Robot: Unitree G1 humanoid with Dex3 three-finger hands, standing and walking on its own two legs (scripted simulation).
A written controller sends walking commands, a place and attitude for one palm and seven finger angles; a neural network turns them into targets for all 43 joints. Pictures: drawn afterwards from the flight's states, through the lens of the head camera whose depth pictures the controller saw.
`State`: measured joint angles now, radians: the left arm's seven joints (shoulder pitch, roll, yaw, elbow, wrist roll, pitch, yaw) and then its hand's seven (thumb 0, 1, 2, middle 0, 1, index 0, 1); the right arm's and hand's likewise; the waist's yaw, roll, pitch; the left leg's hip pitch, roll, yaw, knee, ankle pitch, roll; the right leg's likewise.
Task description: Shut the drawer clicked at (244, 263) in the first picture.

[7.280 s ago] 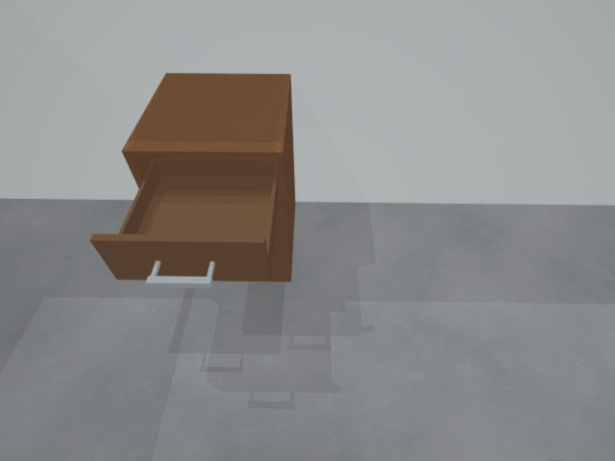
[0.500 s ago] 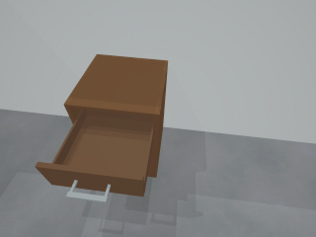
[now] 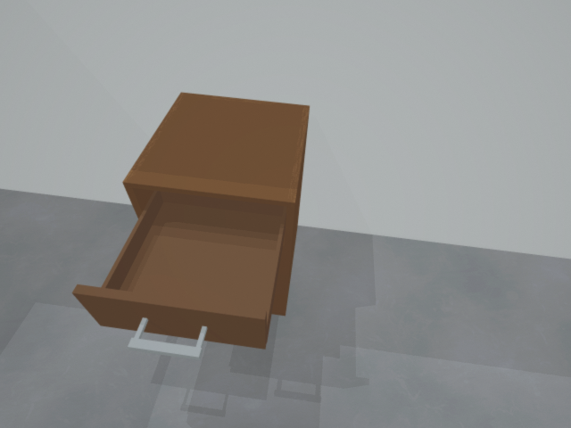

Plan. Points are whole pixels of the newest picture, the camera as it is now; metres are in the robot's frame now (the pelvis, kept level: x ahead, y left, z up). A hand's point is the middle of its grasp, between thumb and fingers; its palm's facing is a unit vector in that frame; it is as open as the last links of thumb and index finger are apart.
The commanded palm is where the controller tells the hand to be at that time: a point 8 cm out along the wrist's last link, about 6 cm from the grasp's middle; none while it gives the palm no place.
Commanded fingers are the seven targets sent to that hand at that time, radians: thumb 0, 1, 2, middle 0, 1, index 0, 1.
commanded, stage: look again from close up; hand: left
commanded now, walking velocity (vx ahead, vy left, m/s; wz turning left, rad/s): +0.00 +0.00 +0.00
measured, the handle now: (169, 338) +0.32 +0.25 -0.24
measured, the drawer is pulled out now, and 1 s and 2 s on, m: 0.30 0.30 0.30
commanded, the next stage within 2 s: shuffle to correct the standing spot in 0.16 s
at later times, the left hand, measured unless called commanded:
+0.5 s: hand out of the picture -0.03 +0.18 -0.18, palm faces +0.01 -0.98 -0.19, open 7.4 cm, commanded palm none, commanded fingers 0.00 0.90 0.90 -0.20 -0.30 -0.20 -0.30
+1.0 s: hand out of the picture +0.06 +0.26 -0.19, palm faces -0.03 -0.97 -0.22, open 7.4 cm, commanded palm none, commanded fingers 0.00 0.90 0.90 -0.20 -0.30 -0.20 -0.30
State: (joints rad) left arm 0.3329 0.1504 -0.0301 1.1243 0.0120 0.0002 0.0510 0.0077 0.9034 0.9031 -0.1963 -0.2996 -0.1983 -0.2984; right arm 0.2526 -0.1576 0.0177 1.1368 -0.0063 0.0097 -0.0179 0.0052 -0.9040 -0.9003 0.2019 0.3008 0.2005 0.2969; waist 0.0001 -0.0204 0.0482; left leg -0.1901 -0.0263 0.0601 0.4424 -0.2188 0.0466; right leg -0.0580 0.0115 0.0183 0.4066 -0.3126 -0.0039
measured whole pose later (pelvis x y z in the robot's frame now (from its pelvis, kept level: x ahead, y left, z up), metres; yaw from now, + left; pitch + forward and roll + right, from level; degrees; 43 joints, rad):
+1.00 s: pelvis +0.03 +0.07 +0.00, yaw -4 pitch -1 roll +0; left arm 0.25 0.19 0.03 1.06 0.01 0.06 0.06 0.01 0.91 0.90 -0.19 -0.30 -0.20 -0.30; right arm 0.29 -0.12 0.01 1.07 -0.01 0.00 -0.05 0.01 -0.92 -0.90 0.20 0.30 0.20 0.30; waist -0.01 -0.05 0.04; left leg -0.11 -0.12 0.16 0.34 -0.23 0.14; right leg -0.35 -0.03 0.04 0.87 -0.36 0.03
